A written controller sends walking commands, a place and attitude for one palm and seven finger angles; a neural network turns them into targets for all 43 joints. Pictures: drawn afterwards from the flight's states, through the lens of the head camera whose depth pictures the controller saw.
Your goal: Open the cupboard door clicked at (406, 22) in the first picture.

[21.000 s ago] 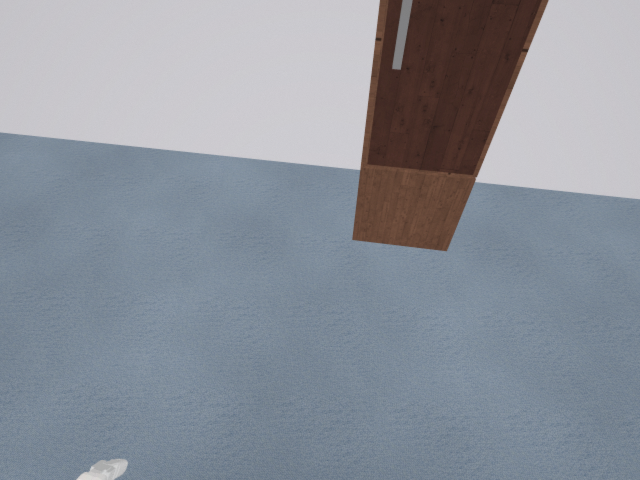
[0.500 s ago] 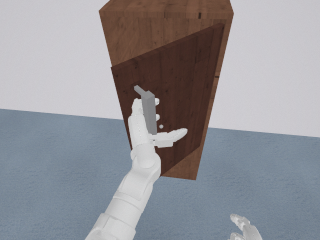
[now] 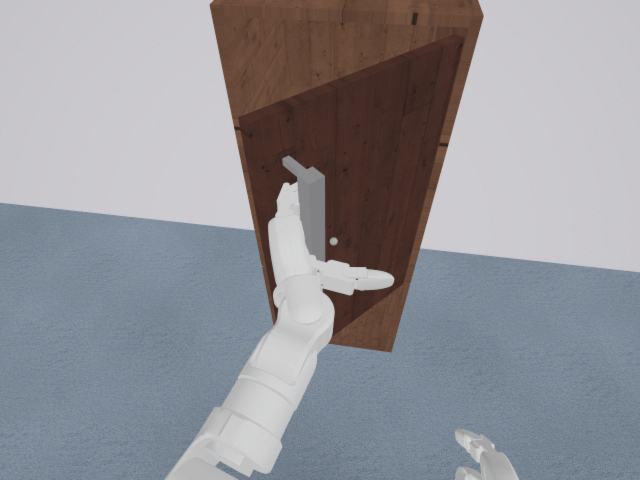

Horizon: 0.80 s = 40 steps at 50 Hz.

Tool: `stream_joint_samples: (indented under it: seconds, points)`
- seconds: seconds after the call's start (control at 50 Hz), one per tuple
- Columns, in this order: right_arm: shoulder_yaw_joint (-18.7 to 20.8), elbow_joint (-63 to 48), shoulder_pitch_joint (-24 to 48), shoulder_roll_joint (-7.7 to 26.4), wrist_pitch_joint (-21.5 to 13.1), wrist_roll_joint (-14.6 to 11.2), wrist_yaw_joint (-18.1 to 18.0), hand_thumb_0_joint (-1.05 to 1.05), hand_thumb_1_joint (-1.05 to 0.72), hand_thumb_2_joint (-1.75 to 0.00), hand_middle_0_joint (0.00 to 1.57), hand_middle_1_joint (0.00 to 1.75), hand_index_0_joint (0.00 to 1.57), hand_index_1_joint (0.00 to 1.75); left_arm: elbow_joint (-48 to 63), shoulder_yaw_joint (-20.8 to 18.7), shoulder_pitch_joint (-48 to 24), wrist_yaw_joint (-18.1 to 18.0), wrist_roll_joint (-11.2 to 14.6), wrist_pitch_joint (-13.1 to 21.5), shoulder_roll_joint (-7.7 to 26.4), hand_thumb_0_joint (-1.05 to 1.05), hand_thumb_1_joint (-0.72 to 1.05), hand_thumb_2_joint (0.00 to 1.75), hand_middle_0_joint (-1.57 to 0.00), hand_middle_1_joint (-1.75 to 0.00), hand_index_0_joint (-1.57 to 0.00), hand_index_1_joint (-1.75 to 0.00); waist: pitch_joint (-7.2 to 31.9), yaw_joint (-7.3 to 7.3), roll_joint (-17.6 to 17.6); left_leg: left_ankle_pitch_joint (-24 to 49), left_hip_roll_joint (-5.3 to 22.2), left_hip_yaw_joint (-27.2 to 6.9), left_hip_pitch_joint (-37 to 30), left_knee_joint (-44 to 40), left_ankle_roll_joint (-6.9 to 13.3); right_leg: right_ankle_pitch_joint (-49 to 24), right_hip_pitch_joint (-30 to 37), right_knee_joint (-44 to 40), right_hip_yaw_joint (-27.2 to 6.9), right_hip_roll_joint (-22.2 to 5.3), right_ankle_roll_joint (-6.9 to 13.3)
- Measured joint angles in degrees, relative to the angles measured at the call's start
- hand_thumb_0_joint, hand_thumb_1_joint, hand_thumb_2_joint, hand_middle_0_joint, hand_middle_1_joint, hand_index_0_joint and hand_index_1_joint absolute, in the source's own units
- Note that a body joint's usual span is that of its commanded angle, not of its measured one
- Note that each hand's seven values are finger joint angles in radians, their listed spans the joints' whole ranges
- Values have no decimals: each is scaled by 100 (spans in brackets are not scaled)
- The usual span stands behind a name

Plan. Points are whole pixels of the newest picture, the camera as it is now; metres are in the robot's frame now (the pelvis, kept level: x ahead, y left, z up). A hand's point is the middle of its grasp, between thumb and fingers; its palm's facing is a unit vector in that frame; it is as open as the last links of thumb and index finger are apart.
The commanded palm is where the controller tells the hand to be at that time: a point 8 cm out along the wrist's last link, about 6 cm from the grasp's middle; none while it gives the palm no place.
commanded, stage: slide the hand sideways off the handle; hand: left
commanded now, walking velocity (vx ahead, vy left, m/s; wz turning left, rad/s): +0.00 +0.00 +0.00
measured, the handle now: (303, 220) +0.41 +0.05 +0.12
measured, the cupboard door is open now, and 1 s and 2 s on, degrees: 47 50 50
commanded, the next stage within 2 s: draw the hand back to the body in 1.16 s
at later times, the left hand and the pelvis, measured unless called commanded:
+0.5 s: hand (324, 276) +0.32 +0.02 +0.12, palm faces -0.18 -0.98 -0.02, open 16.3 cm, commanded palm +0.29 +0.08 +0.12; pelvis +0.01 +0.00 +0.01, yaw -2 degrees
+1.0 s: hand (270, 308) +0.28 +0.08 +0.12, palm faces -0.12 -0.99 -0.03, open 16.1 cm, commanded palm +0.25 +0.14 +0.12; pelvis +0.04 -0.01 +0.00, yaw -1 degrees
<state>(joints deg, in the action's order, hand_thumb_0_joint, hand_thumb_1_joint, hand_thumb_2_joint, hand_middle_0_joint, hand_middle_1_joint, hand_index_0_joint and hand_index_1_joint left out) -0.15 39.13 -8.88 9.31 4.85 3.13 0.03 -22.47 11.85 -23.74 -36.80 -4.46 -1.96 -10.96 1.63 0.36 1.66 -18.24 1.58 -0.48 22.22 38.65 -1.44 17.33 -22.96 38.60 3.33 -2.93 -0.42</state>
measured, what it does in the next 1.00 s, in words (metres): stands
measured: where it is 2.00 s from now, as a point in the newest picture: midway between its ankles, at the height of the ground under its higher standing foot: outside the picture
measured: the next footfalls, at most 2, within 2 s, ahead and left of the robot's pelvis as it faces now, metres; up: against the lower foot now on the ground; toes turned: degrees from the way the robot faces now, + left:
none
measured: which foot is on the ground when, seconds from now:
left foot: down 0.00-1.00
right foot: down 0.00-1.00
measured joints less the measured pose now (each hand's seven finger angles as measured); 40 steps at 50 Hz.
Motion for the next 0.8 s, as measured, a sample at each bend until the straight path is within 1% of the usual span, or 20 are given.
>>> stream_joint_samples:
  seconds: [0.02,0.04,0.06,0.08,0.12,0.14,0.16,0.18,0.22,0.24,0.3,0.38,0.44,0.48,0.62,0.8]
  points:
    - [-14,-44,-34,-2,8,-19,-21,1,-91,-90,20,30,20,30,35,30,71,298,-43,85,115,-1,-50,30,-45,-62,-38,-66,-4,7,-24,13,-13,2,-9,-18,5,2,-2,10,-2,-13,1]
    - [-30,-101,-78,4,3,-53,-57,1,-91,-90,20,30,20,30,65,65,138,695,-38,222,285,-1,-50,30,-44,-59,-36,-64,-17,13,-38,25,-22,0,-23,-29,9,3,5,18,-1,-22,3]
    - [-45,-156,-121,18,-24,-95,-102,1,-91,-90,20,30,20,30,78,110,184,1128,3,375,496,-1,-50,30,-42,-57,-33,-61,-42,14,-39,31,-29,-5,-42,-30,12,6,24,26,4,-28,3]
    - [-60,-205,-170,43,-66,-141,-151,1,-91,-90,20,30,20,30,87,150,215,1544,105,504,704,-1,-50,30,-39,-54,-29,-57,-67,15,-28,31,-36,-15,-62,-23,15,10,50,33,13,-35,3]
    - [-96,-272,-258,118,-172,-250,-239,1,-91,-90,20,30,20,30,30,202,193,2370,423,692,1054,-1,-50,30,-34,-48,-22,-51,-107,18,20,25,-49,-37,-108,-4,20,17,116,34,34,-49,-3]
    - [-116,-286,-289,159,-234,-304,-275,1,-91,-90,20,30,20,30,-18,202,156,2681,614,720,1165,-1,-50,30,-32,-45,-20,-48,-121,17,48,22,-55,-43,-132,1,24,16,148,28,40,-54,-9]
    - [-133,-289,-312,193,-297,-346,-299,1,-91,-90,20,30,20,30,-67,180,117,2911,790,705,1226,-1,-50,30,-29,-43,-18,-45,-127,16,70,22,-60,-42,-155,-3,27,13,173,19,39,-60,-15]
    - [-147,-288,-329,220,-359,-377,-307,1,-91,-90,20,30,20,30,-105,152,90,3066,932,658,1244,-1,-50,30,-27,-41,-17,-43,-124,13,85,25,-64,-33,-175,-16,30,6,190,7,30,-63,-23]
    - [-159,-299,-363,246,-481,-406,-276,1,-91,-90,20,30,20,30,-97,55,122,3176,1125,573,1174,-1,-51,30,-24,-38,-15,-39,-101,7,96,40,-68,1,-215,-62,35,-12,205,-20,-4,-66,-34]
    - [-161,-317,-381,247,-536,-407,-240,1,-91,-90,20,30,20,30,-48,7,180,3178,1153,544,1120,-1,-51,30,-22,-37,-16,-38,-87,4,93,48,-67,25,-238,-91,37,-20,211,-33,-27,-64,-36]
    - [-169,-413,-428,218,-648,-387,-109,1,-91,-90,20,30,20,30,235,-57,482,3102,1070,536,989,-1,-51,30,-19,-34,-17,-37,-55,-11,66,57,-48,102,-311,-172,37,-30,225,-64,-102,-43,-38]
    - [-197,-541,-420,155,-648,-350,-6,1,-91,-90,20,30,20,30,728,-41,956,3072,879,604,956,-1,-50,30,-17,-33,-16,-34,-73,-30,13,38,4,181,-422,-246,17,-22,275,-98,-177,13,-20]
    - [-203,-614,-391,135,-586,-341,10,1,-91,-90,20,30,20,30,1133,-30,1309,3118,780,575,1026,-1,-50,30,-16,-32,-15,-33,-100,-19,5,25,42,208,-521,-308,-3,-16,354,-148,-199,54,-1]
    - [-205,-647,-361,139,-534,-340,4,1,-91,-90,20,30,20,30,1400,-33,1539,3162,764,509,1099,-1,-50,30,-16,-32,-15,-32,-116,-5,11,23,58,209,-589,-356,-14,-12,417,-191,-197,71,8]
    - [-215,-743,-208,195,-458,-347,-52,1,-91,-90,20,30,20,30,2295,-76,2297,3454,869,281,1356,-1,-50,30,-18,-32,-16,-31,-135,52,33,1,91,159,-768,-477,-49,27,617,-315,-138,104,32]
    - [-241,-908,-54,215,-482,-326,-91,1,-91,-90,20,30,20,30,3067,-237,3038,3804,988,116,1544,-1,-50,30,-21,-33,-20,-32,-79,77,29,-97,102,106,-824,-471,-78,150,688,-296,-83,111,49]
